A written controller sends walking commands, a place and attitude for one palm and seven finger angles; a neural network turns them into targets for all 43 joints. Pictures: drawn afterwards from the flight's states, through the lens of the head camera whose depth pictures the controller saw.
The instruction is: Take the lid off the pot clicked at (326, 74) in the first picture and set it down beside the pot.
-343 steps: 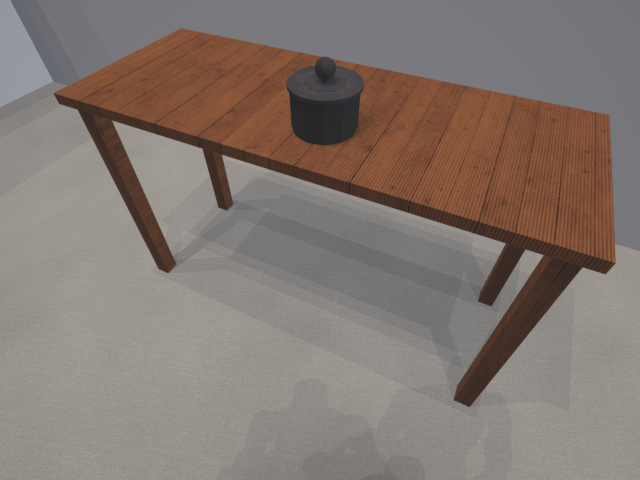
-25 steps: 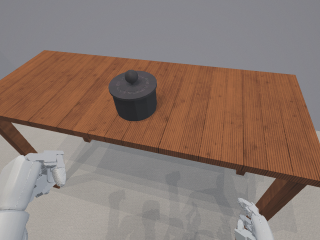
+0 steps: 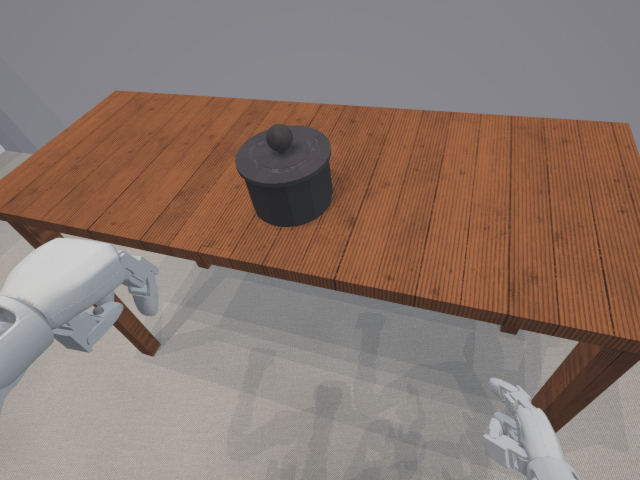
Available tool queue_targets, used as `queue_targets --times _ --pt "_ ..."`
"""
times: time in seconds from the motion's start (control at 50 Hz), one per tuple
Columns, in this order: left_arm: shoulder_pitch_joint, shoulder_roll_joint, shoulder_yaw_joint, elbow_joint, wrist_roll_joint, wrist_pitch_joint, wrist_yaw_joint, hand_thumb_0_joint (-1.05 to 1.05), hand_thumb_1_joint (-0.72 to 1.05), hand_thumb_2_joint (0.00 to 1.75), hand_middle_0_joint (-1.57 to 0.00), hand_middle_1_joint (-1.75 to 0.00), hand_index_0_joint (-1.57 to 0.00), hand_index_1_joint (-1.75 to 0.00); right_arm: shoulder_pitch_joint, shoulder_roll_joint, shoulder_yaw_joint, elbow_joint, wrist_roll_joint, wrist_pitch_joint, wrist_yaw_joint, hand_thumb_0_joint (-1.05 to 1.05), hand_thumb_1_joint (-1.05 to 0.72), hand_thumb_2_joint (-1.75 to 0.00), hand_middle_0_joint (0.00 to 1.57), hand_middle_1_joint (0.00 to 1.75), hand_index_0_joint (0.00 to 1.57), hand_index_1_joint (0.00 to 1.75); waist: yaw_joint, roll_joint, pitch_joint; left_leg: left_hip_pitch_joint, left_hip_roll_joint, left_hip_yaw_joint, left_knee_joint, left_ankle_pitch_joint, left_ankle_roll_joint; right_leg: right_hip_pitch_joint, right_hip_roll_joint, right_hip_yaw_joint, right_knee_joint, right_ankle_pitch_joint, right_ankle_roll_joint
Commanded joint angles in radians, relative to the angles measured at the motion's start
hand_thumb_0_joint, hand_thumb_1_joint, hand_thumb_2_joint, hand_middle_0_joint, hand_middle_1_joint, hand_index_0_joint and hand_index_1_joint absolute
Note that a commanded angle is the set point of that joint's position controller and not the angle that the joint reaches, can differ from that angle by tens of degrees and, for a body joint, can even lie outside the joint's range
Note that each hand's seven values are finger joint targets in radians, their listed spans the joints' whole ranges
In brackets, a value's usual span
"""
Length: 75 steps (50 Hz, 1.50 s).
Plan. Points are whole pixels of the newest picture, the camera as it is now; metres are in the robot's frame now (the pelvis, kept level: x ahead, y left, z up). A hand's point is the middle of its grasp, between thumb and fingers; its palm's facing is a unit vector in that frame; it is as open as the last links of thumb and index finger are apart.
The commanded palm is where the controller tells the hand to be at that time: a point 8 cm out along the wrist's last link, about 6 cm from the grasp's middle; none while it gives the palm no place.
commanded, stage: reach forward and open the fingers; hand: left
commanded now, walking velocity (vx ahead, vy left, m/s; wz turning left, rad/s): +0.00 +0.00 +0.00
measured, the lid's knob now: (279, 137) +0.59 +0.14 +0.12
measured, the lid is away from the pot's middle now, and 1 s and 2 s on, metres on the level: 0.00 0.00 0.00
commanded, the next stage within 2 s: move the open hand above the knob in 0.50 s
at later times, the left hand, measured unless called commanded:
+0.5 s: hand (86, 248) +0.28 +0.27 +0.20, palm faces -0.09 +0.07 -0.99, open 10.0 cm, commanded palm +0.25 +0.27 +0.27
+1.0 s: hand (141, 189) +0.36 +0.24 +0.21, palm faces -0.15 +0.06 -0.99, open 10.1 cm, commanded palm +0.33 +0.24 +0.28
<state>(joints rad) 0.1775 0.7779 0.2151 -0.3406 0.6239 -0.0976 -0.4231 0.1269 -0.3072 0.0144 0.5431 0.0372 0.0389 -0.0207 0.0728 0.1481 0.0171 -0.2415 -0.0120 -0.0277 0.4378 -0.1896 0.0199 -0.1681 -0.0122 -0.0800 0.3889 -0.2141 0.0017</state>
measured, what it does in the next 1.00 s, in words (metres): stands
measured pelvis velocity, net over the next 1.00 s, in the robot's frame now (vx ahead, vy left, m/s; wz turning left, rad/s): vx -0.01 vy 0.01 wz -0.01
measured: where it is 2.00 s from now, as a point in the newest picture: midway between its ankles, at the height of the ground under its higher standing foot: outside the picture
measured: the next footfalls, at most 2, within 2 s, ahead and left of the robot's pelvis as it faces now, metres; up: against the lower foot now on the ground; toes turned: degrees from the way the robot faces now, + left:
none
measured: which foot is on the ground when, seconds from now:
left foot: down 0.00-1.00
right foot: down 0.00-1.00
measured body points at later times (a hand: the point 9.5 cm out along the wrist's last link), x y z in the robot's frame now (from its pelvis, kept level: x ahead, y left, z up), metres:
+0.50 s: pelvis -0.02 +0.03 +0.00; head -0.01 -0.01 +0.45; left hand +0.28 +0.27 +0.25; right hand +0.19 -0.19 -0.09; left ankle +0.03 +0.11 -0.74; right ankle +0.00 -0.12 -0.74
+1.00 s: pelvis -0.01 +0.01 +0.00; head +0.00 -0.03 +0.44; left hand +0.36 +0.23 +0.27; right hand +0.18 -0.22 -0.11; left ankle +0.03 +0.11 -0.74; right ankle +0.00 -0.12 -0.74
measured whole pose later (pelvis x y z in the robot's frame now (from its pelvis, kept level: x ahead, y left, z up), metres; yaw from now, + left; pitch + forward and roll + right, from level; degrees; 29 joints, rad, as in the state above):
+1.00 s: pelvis -0.01 +0.01 +0.00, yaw +0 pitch +1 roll +0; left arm -0.57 0.72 -0.04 0.13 0.79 0.08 -0.55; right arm 0.13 -0.30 0.03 0.57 0.06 0.09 0.03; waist 0.02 0.12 0.01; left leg -0.28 -0.04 -0.01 0.44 -0.17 0.04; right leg -0.24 -0.04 -0.06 0.45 -0.22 0.01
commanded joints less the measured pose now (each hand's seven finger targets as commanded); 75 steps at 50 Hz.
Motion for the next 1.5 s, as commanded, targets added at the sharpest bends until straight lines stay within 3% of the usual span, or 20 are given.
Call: queue_targets --times 0.0,0.12,0.18,0.32,0.36,0.42,0.5,0.62,0.66,0.7,0.82,0.92,0.98,1.14,1.18,1.24,1.28,1.36,1.44,1.48 --pt "-0.268 0.297 0.215 -0.093 0.003 -0.013 0.032 0.0 -0.04 1.34 -0.94 -0.4 -0.94 -0.4 -0.133 -0.088 -0.038 -0.161 -0.001 -0.043 0.002 0.0 -0.9 -0.9 0.2 0.3 0.2 0.3 0.005 -0.079 -0.188 0.146 -0.029 0.006 -0.041 0.187 0.028 -0.02 0.004 0.012 -0.078 0.132 0.015" --pt "-0.309 0.246 0.154 -0.093 0.018 0.023 0.036 0.0 -0.21 1.4 -0.87 -0.19 -0.87 -0.19 -0.148 -0.091 -0.044 -0.184 0.01 -0.051 0.028 0.0 -0.9 -0.9 0.2 0.3 0.2 0.3 -0.001 -0.04 -0.208 0.161 -0.027 -0.014 -0.046 0.175 0.024 -0.028 0.031 0.015 -0.058 0.103 -0.001" --pt "-0.471 0.283 0.133 -0.077 0.037 0.032 0.024 0.0 -0.3 1.44 -0.83 -0.08 -0.83 -0.08 -0.155 -0.088 -0.037 -0.17 0.008 -0.039 0.023 0.0 -0.9 -0.9 0.2 0.3 0.2 0.3 -0.001 -0.048 -0.204 0.133 -0.018 -0.021 -0.082 0.113 0.02 -0.03 0.018 0.01 -0.059 0.032 0.003" --pt "-0.519 0.257 0.108 -0.018 0.045 0.074 0.012 0.0 -0.31 1.45 -0.83 -0.08 -0.83 -0.08 -0.145 -0.09 -0.039 -0.186 0.016 -0.051 0.035 0.0 -0.9 -0.9 0.2 0.3 0.2 0.3 -0.008 -0.019 -0.233 0.155 -0.019 -0.042 -0.065 0.107 0.017 -0.046 0.038 0.016 -0.024 0.026 -0.013" --pt "-0.64 0.26 0.074 -0.028 0.055 0.079 -0.007 0.0 -0.31 1.46 -0.84 -0.08 -0.84 -0.08 -0.16 -0.085 -0.035 -0.177 0.015 -0.04 0.034 0.0 -0.9 -0.9 0.2 0.3 0.2 0.3 -0.007 -0.062 -0.229 0.141 -0.008 -0.054 -0.101 0.071 0.015 -0.044 0.029 0.009 -0.028 0.011 -0.007" --pt "-0.636 0.277 0.091 -0.002 0.07 0.098 -0.007 0.0 -0.32 1.47 -0.84 -0.08 -0.84 -0.08 -0.147 -0.093 -0.037 -0.181 0.02 -0.049 0.036 0.0 -0.9 -0.9 0.2 0.3 0.2 0.3 -0.01 -0.007 -0.232 0.147 -0.012 -0.061 -0.077 0.079 0.013 -0.057 0.038 0.017 -0.011 0.007 -0.018" --pt "-0.766 0.293 0.073 0.052 0.085 0.11 -0.034 0.0 -0.32 1.49 -0.84 -0.08 -0.84 -0.08 -0.154 -0.088 -0.032 -0.164 0.014 -0.036 0.029 0.0 -0.9 -0.9 0.2 0.3 0.2 0.3 -0.004 -0.054 -0.234 0.132 -0.007 -0.064 -0.102 0.044 0.013 -0.061 0.026 0.011 -0.016 -0.011 -0.013" --pt "-0.828 0.195 -0.029 0.12 0.102 0.136 -0.047 0.0 -0.33 1.5 -0.84 -0.08 -0.84 -0.08 -0.147 -0.085 -0.028 -0.173 0.03 -0.043 0.033 0.0 -0.9 -0.9 0.2 0.3 0.2 0.3 -0.031 -0.04 -0.216 0.136 -0.015 -0.062 -0.075 0.012 0.014 -0.105 0.039 0.014 -0.001 -0.024 -0.021" --pt "-0.912 0.23 -0.025 0.162 0.119 0.143 -0.058 0.0 -0.33 1.5 -0.84 -0.08 -0.84 -0.08 -0.147 -0.086 -0.027 -0.157 0.025 -0.031 0.028 0.0 -0.9 -0.9 0.2 0.3 0.2 0.3 -0.022 -0.106 -0.236 0.12 -0.017 -0.053 -0.093 0.001 0.019 -0.077 0.031 0.011 -0.013 -0.029 -0.017" --pt "-0.992 0.245 -0.037 0.164 0.133 0.143 -0.056 0.0 -0.33 1.5 -0.84 -0.08 -0.84 -0.08 -0.148 -0.089 -0.024 -0.152 0.022 -0.028 0.023 0.0 -0.9 -0.9 0.2 0.3 0.2 0.3 -0.026 -0.067 -0.255 0.127 -0.021 -0.051 -0.09 0.003 0.02 -0.077 0.024 0.014 -0.012 -0.034 -0.019" --pt "-1.062 0.241 -0.049 0.264 0.154 0.16 -0.057 0.0 -0.33 1.5 -0.84 -0.08 -0.84 -0.08 -0.119 -0.098 -0.031 -0.14 0.026 -0.026 0.029 0.0 -0.9 -0.9 0.2 0.3 0.2 0.3 -0.044 -0.048 -0.298 0.156 -0.032 -0.047 -0.04 0.102 0.022 -0.063 0.032 0.02 0.009 0.03 -0.033" --pt "-1.082 0.21 -0.081 0.317 0.158 0.175 -0.079 0.0 -0.33 1.5 -0.84 -0.08 -0.84 -0.08 -0.115 -0.103 -0.036 -0.143 0.026 -0.003 0.041 0.0 -0.9 -0.9 0.2 0.3 0.2 0.3 -0.047 -0.089 -0.324 0.15 -0.045 -0.027 -0.017 0.184 0.03 -0.032 0.023 0.022 0.016 0.128 -0.033" --pt "-1.163 0.255 -0.064 0.382 0.177 0.189 -0.1 0.0 -0.33 1.5 -0.84 -0.08 -0.84 -0.08 -0.124 -0.108 -0.034 -0.133 0.028 0.024 0.042 0.0 -0.9 -0.9 0.2 0.3 0.2 0.3 -0.043 -0.15 -0.296 0.094 -0.047 -0.005 -0.033 0.159 0.033 -0.01 0.013 0.021 0.007 0.141 -0.024" --pt "-1.315 0.243 -0.117 0.416 0.183 0.186 -0.113 0.0 -0.33 1.5 -0.84 -0.08 -0.84 -0.08 -0.108 -0.106 -0.037 -0.126 0.033 0.046 0.04 0.0 -0.9 -0.9 0.2 0.3 0.2 0.3 -0.068 -0.122 -0.378 0.135 -0.063 0.001 -0.009 0.213 0.042 0.016 0.015 0.032 0.019 0.223 -0.02" --pt "-1.322 0.227 -0.134 0.498 0.186 0.191 -0.115 0.0 -0.33 1.5 -0.84 -0.08 -0.84 -0.08 -0.094 -0.113 -0.043 -0.115 0.038 0.056 0.039 0.0 -0.9 -0.9 0.2 0.3 0.2 0.3 -0.074 -0.149 -0.335 0.108 -0.061 0.004 -0.012 0.182 0.044 0.003 0.012 0.031 0.016 0.215 -0.019" --pt "-1.392 0.253 -0.128 0.46 0.195 0.187 -0.114 0.0 -0.33 1.5 -0.84 -0.08 -0.84 -0.08 -0.095 -0.111 -0.041 -0.12 0.038 0.062 0.045 0.0 -0.9 -0.9 0.2 0.3 0.2 0.3 -0.073 -0.122 -0.412 0.133 -0.066 0.001 -0.005 0.232 0.044 0.038 0.013 0.038 0.028 0.259 -0.023" --pt "-1.405 0.188 -0.188 0.547 0.196 0.199 -0.119 0.0 -0.33 1.5 -0.84 -0.08 -0.84 -0.08 -0.084 -0.111 -0.044 -0.105 0.044 0.073 0.042 0.0 -0.9 -0.9 0.2 0.3 0.2 0.3 -0.091 -0.149 -0.332 0.111 -0.06 0.003 -0.01 0.187 0.043 -0.014 0.013 0.028 0.02 0.226 -0.021" --pt "-1.494 0.14 -0.248 0.617 0.212 0.208 -0.114 0.0 -0.33 1.5 -0.84 -0.08 -0.84 -0.08 -0.067 -0.109 -0.043 -0.097 0.045 0.083 0.042 0.0 -0.9 -0.9 0.2 0.3 0.2 0.3 -0.108 -0.143 -0.354 0.125 -0.065 0.001 -0.001 0.19 0.048 -0.03 0.02 0.028 0.021 0.222 -0.027" --pt "-1.608 0.216 -0.205 0.623 0.229 0.202 -0.108 0.0 -0.33 1.5 -0.84 -0.08 -0.84 -0.08 -0.041 -0.118 -0.044 -0.087 0.04 0.089 0.043 0.0 -0.9 -0.9 0.2 0.3 0.2 0.3 -0.108 -0.113 -0.447 0.147 -0.065 -0.005 -0.003 0.244 0.046 0.01 0.022 0.038 0.036 0.271 -0.031" --pt "-1.61 0.144 -0.252 0.657 0.23 0.205 -0.106 0.0 -0.33 1.5 -0.84 -0.08 -0.84 -0.08 -0.032 -0.11 -0.048 -0.086 0.043 0.087 0.047 0.0 -0.9 -0.9 0.2 0.3 0.2 0.3 -0.111 -0.119 -0.428 0.159 -0.062 -0.009 0.006 0.272 0.047 -0.015 0.023 0.031 0.044 0.282 -0.033"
